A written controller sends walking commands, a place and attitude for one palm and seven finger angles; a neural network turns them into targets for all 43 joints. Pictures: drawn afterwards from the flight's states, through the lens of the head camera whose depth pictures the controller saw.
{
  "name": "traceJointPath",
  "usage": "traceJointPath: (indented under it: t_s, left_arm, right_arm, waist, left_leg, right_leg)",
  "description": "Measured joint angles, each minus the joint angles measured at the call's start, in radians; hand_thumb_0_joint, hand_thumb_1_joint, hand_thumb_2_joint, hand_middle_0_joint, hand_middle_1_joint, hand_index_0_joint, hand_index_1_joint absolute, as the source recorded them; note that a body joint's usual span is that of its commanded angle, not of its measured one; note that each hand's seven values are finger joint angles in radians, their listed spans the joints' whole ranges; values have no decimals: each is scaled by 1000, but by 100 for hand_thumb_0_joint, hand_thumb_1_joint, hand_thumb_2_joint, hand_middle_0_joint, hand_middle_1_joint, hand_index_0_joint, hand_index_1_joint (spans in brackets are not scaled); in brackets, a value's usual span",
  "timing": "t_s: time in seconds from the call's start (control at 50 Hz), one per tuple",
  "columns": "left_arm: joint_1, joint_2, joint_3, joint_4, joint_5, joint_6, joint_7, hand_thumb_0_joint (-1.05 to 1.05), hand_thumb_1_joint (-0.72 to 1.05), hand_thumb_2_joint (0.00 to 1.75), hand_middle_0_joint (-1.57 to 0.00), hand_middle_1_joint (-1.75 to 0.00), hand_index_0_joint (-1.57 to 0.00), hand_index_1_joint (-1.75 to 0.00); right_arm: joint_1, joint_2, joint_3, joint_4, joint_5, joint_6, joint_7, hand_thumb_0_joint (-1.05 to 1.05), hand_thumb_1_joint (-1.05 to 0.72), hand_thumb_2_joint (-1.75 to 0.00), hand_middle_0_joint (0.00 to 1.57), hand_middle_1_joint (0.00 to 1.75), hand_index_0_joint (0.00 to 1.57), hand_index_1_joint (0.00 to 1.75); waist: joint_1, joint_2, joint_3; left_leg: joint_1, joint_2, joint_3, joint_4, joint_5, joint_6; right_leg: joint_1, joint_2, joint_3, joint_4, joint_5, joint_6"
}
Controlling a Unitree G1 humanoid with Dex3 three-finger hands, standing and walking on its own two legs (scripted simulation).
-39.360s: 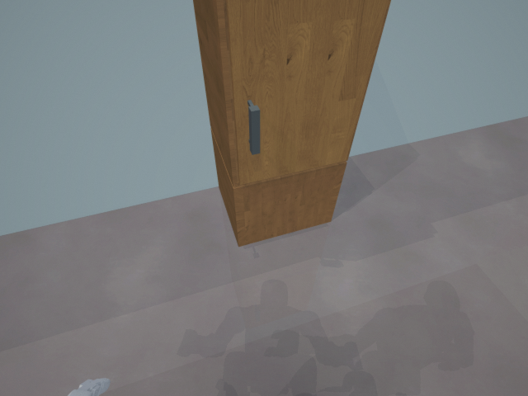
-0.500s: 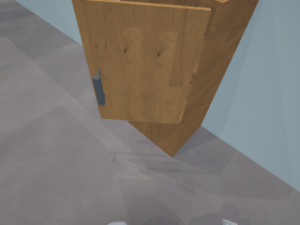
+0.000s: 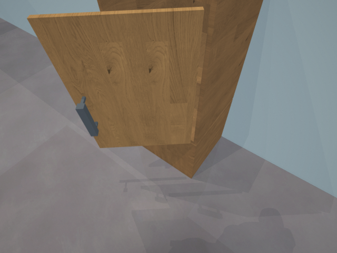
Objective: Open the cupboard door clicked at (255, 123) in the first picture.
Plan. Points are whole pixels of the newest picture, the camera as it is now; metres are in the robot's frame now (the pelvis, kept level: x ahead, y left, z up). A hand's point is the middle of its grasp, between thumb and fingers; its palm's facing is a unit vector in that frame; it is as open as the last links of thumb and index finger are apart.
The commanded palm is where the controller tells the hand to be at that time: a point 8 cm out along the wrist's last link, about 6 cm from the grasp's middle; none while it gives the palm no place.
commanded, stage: come to a stop and stand still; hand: left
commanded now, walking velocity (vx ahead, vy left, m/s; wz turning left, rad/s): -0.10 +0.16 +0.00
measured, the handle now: (89, 116) +0.56 +0.31 -0.08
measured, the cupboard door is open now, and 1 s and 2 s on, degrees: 39 39 39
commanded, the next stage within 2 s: look again from close up in 0.54 s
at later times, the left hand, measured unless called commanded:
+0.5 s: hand out of the picture -0.03 +0.20 -0.17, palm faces +0.05 -0.98 -0.20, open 7.4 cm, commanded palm none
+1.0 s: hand out of the picture +0.02 +0.21 -0.16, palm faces +0.02 -0.97 -0.26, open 7.4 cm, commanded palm none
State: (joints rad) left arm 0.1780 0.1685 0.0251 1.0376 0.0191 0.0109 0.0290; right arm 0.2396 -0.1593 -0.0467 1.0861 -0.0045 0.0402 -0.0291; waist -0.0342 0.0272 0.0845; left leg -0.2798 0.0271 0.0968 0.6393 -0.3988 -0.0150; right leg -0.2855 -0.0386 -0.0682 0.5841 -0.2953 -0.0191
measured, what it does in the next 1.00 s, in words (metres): steps on the spot: left foot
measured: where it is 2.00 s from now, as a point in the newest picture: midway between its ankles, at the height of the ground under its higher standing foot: outside the picture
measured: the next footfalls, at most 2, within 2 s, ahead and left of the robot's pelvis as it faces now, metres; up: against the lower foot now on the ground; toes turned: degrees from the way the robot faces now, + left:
left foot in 0.20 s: +0.00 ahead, +0.13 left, +0.00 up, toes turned +5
right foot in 1.96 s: +0.07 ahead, -0.06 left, +0.00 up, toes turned -6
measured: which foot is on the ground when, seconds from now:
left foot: up 0.00-0.18, down 0.20-1.00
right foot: down 0.00-1.00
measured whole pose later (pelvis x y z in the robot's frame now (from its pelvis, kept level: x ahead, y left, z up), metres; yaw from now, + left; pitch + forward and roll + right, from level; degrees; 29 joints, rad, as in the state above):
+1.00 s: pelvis -0.04 +0.01 +0.00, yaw +1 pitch -3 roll +0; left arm 0.25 0.22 0.00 0.99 0.01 -0.01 0.03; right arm 0.26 -0.21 -0.02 1.02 -0.02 -0.01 -0.02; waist -0.02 0.01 0.00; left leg -0.19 0.02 0.07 0.53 -0.29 0.01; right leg -0.24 -0.03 -0.05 0.53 -0.25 0.00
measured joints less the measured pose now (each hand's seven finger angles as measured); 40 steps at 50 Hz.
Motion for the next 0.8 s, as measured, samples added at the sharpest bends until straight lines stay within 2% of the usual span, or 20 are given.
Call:
traceJointPath:
  t_s: [0.06, 0.1, 0.14, 0.18, 0.22, 0.28, 0.34, 0.4, 0.5, 0.64, 0.7, 0.8]
  left_arm:
    - [-19, -14, 1, -9, 1, -3, 8, 1, 91, 90, -20, -30, -20, -30]
    - [-32, -14, 6, -17, 3, -3, 11, 1, 92, 90, -20, -30, -20, -30]
    - [-41, -10, 10, -23, 4, -3, 10, 1, 92, 90, -20, -30, -21, -30]
    - [-43, -4, 13, -25, 2, -1, 9, 1, 91, 90, -20, -30, -21, -30]
    - [-42, 3, 16, -21, -5, 7, 7, 1, 91, 90, -20, -30, -21, -30]
    - [-26, 17, 18, -8, -7, 26, 4, 1, 91, 90, -20, -30, -20, -30]
    - [-2, 25, 15, 8, -3, 38, -2, 1, 91, 90, -20, -30, -20, -30]
    - [24, 25, 10, 27, -1, 34, -6, 1, 91, 90, -20, -30, -20, -30]
    - [77, 2, -9, 63, -3, 20, -9, 1, 91, 90, -20, -30, -20, -30]
    - [116, -15, -19, 96, -7, 9, -6, 1, 90, 90, -20, -30, -20, -30]
    - [129, -3, -37, 56, 2, -2, -11, 1, 90, 90, -20, -30, -20, -30]
    - [139, 8, -32, 7, 2, -11, -1, 1, 90, 90, -20, -30, -20, -30]
  right_arm:
    - [-6, -7, -4, 3, 3, 15, 1, 0, -91, -90, 20, 30, 20, 29]
    - [-13, -9, -6, 2, 5, 18, 1, 0, -91, -90, 20, 30, 20, 29]
    - [-21, -10, -6, -3, 4, 15, 2, 0, -91, -90, 20, 30, 20, 29]
    - [-27, -12, -6, -9, 3, 7, 3, 0, -91, -90, 20, 30, 20, 29]
    - [-28, -14, -5, -13, -2, -7, 3, 0, -91, -90, 20, 30, 20, 29]
    - [-25, -1, 4, -15, -12, -12, 0, 0, -91, -90, 20, 30, 20, 29]
    - [-26, 11, 15, -19, -15, -16, -5, 0, -91, -90, 20, 30, 20, 29]
    - [-36, 16, 19, -19, -12, -18, -10, 0, -92, -90, 20, 30, 20, 29]
    - [-41, -6, 18, -15, -4, -19, -1, 0, -93, -90, 20, 30, 20, 29]
    - [-1, 1, 30, 17, -5, -30, 4, 0, -92, -90, 20, 30, 20, 29]
    - [32, -4, 35, -18, -12, -39, 15, 0, -92, -90, 20, 30, 20, 29]
    - [63, -32, 21, -50, -12, -45, 4, 0, -91, -90, 20, 30, 20, 29]
  waist:
    - [7, -8, 5]
    - [14, -20, 9]
    - [22, -35, 11]
    - [26, -49, 11]
    - [28, -58, 7]
    - [49, -83, -5]
    - [57, -88, -17]
    - [64, -82, -17]
    - [55, -34, -23]
    - [48, -39, -33]
    - [33, -45, -28]
    - [19, -16, -67]
  left_leg:
    - [-18, -19, -37, 114, -92, -14]
    - [-13, -26, -48, 126, -105, -22]
    - [5, -29, -50, 79, -82, -27]
    - [45, -28, -45, -32, 0, -27]
    - [77, -26, -43, -120, 101, -4]
    - [88, -35, -26, -121, 102, 35]
    - [103, -39, -14, -143, 110, 42]
    - [105, -43, -5, -143, 114, 40]
    - [115, -26, -12, -175, 136, 35]
    - [126, -19, -10, -224, 163, 30]
    - [101, -24, -18, -200, 157, 29]
    - [70, -17, -32, -126, 113, 28]
  right_leg:
    - [7, -7, -5, -19, 14, -4]
    - [11, -13, -9, -36, 27, -1]
    - [9, -21, -11, -44, 38, 5]
    - [0, -27, -12, -34, 40, 14]
    - [-13, -31, -16, -4, 31, 26]
    - [-8, -35, 5, 4, -14, 34]
    - [0, -31, 25, 21, -50, 31]
    - [30, -28, 42, -27, 46, 33]
    - [59, -9, 33, -96, 72, 37]
    - [72, 1, 32, -151, 103, 32]
    - [45, -7, 25, -113, 85, 29]
    - [28, -3, 12, -62, 49, 25]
